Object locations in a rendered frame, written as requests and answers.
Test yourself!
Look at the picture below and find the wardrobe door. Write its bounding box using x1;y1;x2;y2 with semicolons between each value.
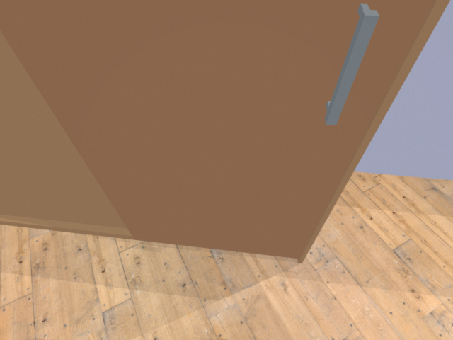
0;31;127;229
0;0;434;259

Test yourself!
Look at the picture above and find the handle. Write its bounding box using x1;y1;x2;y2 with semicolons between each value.
325;4;379;125

